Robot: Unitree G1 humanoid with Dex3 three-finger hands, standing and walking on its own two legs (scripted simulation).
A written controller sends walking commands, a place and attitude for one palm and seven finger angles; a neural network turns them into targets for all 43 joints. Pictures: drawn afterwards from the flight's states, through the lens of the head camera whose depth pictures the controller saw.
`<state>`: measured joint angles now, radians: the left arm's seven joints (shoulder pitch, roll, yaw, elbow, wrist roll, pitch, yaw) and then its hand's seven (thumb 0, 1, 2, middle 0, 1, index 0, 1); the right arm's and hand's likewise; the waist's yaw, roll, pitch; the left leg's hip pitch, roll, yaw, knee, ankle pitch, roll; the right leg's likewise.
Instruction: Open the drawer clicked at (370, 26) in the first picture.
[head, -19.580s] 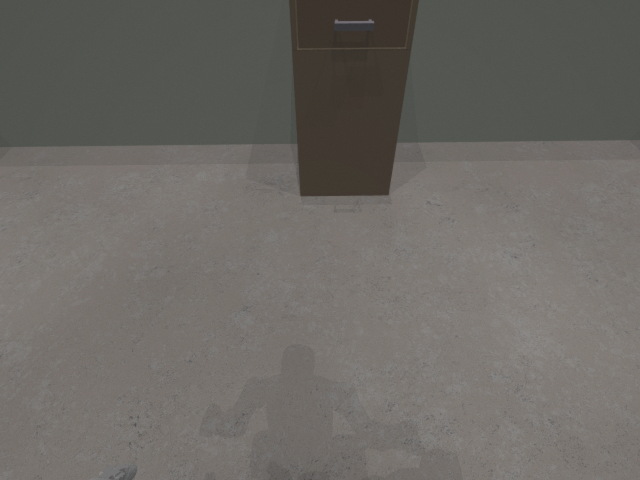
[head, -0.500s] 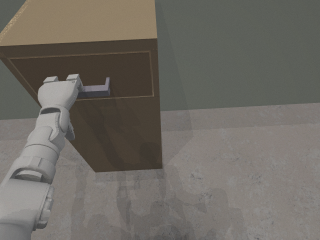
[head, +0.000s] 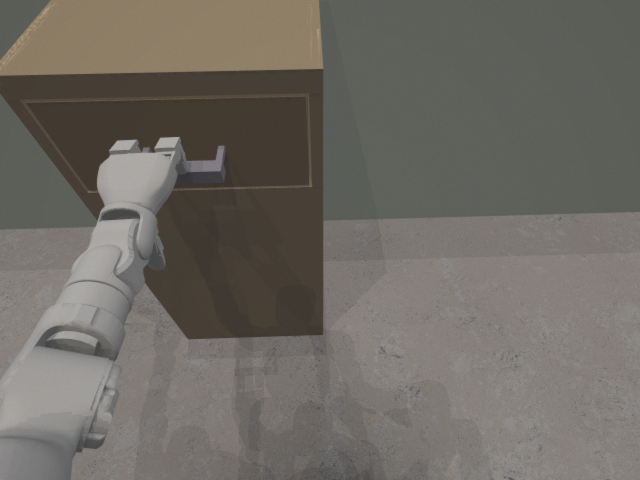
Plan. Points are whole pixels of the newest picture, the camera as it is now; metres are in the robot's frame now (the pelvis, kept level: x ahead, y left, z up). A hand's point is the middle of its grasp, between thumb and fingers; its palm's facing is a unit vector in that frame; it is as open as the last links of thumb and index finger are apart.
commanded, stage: lower the fingers behind the handle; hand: left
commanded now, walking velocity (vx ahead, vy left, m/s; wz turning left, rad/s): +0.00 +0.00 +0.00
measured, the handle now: (181, 162) +0.56 +0.23 +0.05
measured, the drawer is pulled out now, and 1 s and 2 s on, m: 0.00 0.00 0.00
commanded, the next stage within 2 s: lift the fingers back up to retry in 0.48 s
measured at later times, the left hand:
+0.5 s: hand (154, 204) +0.46 +0.24 +0.07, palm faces -0.01 +0.02 -1.00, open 13.8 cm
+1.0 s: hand (158, 189) +0.47 +0.23 +0.09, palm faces +0.01 -0.01 -1.00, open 13.8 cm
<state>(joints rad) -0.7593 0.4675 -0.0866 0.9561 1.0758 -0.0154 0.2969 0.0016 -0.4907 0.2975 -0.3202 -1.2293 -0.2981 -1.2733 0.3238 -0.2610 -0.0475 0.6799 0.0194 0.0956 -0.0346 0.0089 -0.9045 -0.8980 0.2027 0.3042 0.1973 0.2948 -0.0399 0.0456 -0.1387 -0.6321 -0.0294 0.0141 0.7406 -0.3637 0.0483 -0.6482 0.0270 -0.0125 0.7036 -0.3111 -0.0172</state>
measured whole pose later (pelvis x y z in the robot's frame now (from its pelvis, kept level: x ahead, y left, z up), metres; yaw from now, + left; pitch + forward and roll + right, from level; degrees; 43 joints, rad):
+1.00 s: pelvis +0.01 +0.00 +0.01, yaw -1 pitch +13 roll -1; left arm -0.73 0.49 -0.05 0.88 1.05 -0.05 0.21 0.00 -0.49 0.30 -0.32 -1.20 -0.32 -1.22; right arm 0.34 -0.26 -0.04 0.67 0.03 0.09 -0.06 0.01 -0.90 -0.90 0.20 0.30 0.20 0.29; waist -0.06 0.06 -0.12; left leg -0.57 -0.03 0.02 0.70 -0.36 0.05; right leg -0.58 0.03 0.00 0.66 -0.30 -0.01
